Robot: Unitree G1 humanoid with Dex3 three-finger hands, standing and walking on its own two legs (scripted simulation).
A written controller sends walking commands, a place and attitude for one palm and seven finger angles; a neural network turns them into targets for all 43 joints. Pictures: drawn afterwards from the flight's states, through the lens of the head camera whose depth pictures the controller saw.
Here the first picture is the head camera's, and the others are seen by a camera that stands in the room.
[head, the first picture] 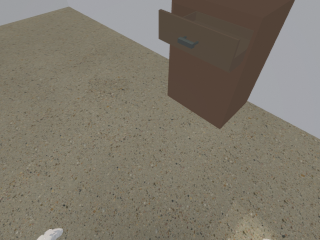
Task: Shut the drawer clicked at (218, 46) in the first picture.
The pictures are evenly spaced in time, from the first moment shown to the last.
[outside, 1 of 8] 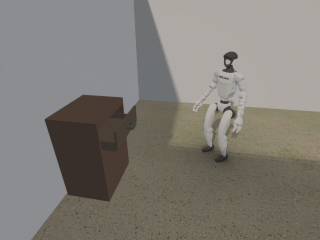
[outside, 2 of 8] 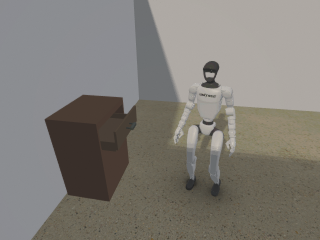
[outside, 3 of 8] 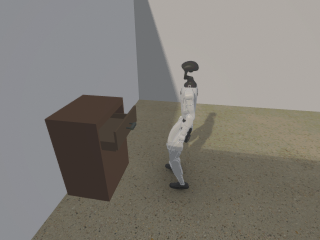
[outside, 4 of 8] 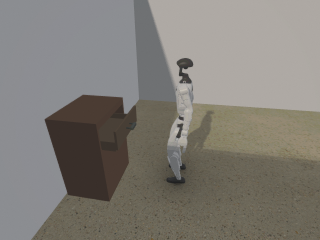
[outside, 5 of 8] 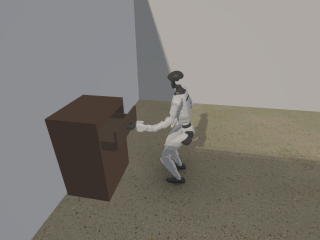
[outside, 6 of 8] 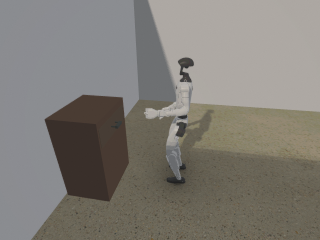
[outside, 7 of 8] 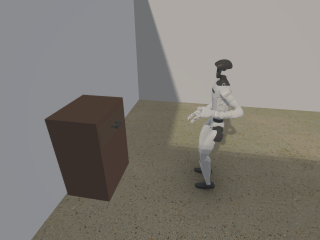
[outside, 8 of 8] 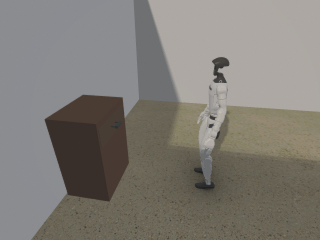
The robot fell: no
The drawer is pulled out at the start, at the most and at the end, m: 0.15 0.15 0.00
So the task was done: yes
